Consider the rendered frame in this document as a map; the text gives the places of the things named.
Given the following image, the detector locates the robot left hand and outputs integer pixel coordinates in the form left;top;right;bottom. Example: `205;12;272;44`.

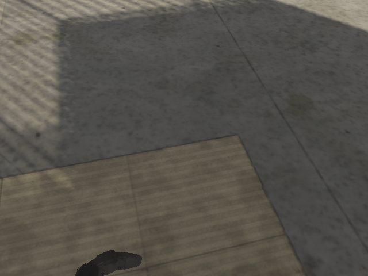
75;250;142;276

